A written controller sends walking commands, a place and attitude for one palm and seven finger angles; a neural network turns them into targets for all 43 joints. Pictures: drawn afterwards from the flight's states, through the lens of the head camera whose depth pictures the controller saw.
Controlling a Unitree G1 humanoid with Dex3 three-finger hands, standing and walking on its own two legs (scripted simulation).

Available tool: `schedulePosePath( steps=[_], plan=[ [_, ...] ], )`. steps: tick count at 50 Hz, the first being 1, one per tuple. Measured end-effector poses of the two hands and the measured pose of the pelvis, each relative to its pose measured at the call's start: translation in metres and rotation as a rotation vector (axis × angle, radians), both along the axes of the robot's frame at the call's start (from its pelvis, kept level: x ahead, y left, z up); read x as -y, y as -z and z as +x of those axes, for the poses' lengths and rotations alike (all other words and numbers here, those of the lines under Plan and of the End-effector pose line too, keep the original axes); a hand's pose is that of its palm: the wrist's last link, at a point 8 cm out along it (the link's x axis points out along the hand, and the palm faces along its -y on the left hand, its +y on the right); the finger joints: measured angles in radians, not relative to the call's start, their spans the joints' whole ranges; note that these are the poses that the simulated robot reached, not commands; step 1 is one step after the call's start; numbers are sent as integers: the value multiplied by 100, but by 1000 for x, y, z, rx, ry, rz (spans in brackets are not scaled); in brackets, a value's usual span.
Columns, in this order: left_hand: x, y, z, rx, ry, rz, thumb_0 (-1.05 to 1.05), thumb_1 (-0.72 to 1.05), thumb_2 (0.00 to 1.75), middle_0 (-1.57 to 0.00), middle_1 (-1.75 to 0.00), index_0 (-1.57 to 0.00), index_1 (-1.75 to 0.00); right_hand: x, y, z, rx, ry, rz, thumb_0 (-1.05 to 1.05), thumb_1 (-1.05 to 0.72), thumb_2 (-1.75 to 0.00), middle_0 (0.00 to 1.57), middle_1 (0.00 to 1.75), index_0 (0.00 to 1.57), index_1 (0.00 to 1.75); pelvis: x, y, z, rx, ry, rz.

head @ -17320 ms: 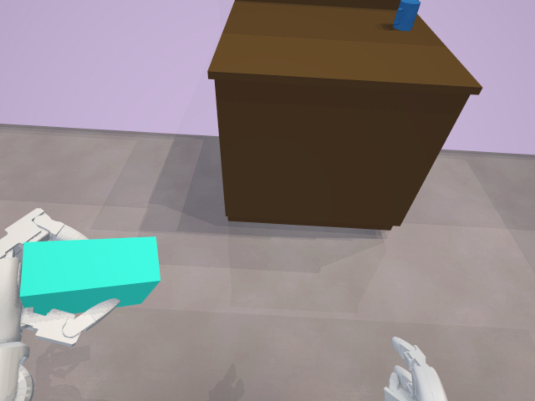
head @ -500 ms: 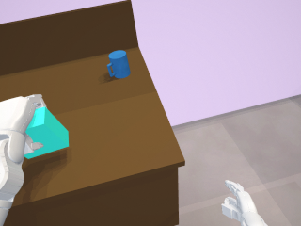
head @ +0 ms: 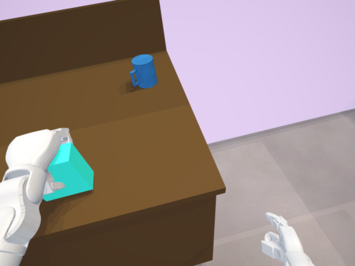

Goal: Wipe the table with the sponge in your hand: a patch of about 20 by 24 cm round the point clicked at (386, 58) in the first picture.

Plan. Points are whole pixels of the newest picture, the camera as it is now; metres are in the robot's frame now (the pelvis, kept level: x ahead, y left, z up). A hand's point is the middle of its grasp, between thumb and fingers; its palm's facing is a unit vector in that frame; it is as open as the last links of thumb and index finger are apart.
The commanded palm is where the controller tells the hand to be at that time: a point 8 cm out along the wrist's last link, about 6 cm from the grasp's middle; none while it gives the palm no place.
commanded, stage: lower the sponge onto the table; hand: left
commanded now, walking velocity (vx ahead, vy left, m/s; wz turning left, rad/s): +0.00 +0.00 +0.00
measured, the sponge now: (62, 177) +0.26 +0.31 +0.08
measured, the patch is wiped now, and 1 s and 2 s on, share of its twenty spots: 0.05 0.20 0.25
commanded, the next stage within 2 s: wipe forward along the first lane in 0.58 s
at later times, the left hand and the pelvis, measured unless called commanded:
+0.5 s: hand (58, 171) +0.25 +0.30 +0.11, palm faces +0.00 -0.04 -1.00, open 9.6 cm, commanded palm +0.23 +0.29 +0.17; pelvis +0.00 +0.00 +0.00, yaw +1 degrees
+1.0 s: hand (59, 163) +0.27 +0.31 +0.12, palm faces -0.02 -0.03 -1.00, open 9.6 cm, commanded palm +0.26 +0.31 +0.15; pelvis +0.00 -0.02 +0.00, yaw +1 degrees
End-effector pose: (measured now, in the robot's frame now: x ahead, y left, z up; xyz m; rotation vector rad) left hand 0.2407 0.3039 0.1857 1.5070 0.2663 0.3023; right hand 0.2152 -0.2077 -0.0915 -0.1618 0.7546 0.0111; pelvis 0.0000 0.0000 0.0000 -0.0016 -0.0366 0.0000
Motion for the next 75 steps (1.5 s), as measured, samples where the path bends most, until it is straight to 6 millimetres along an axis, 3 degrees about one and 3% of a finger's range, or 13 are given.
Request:
schedulePosePath(
  steps=[6, 10, 16, 21, 45, 57, 75],
  plan=[
    [19, 17, -16, -48, 84, -31, 0, -45, 103, -80, -139, -79, -139, -5, 0, 4, -2, -16, -5, 2, -90, -90, 20, 30, 20, 30, -5, 1, 4, 2, -2, 1],
    [19, 15, -23, -4, 90, -11, 0, -45, 103, -80, -139, -79, -139, -8, -1, 7, -10, -37, -17, 2, -90, -90, 20, 30, 20, 30, -4, 1, 4, 10, -7, -1],
    [3, 16, -16, 15, -15, -4, 0, -46, 103, -81, -139, -80, -139, -12, -3, 12, -12, -51, -13, 2, -90, -90, 20, 30, 20, 30, 0, 0, 1, 9, -15, 0],
    [8, 16, -10, -13, -15, 3, 0, -46, 103, -80, -139, -79, -139, -10, -4, 16, 9, -44, -4, 2, -90, -90, 20, 30, 20, 30, 1, 0, 2, 4, -15, 0],
    [9, 17, 1, -38, -20, 10, 0, -47, 104, -81, -138, -80, -138, 35, 13, -5, -73, 25, -49, 2, -90, -90, 19, 30, 20, 30, 17, 3, 7, -19, -18, 3],
    [0, 17, 30, -89, -35, 28, 1, -48, 104, -82, -137, -81, -137, 53, 21, -30, -114, 65, -56, 1, -90, -90, 20, 30, 20, 30, 26, 5, 0, -47, -18, 3],
    [-19, 16, 70, -140, -34, 47, 1, -50, 107, -83, -134, -81, -137, 81, 39, -89, -251, 140, -98, 1, -90, -90, 20, 30, 20, 30, 30, 11, -10, -103, -19, -1]
  ],
)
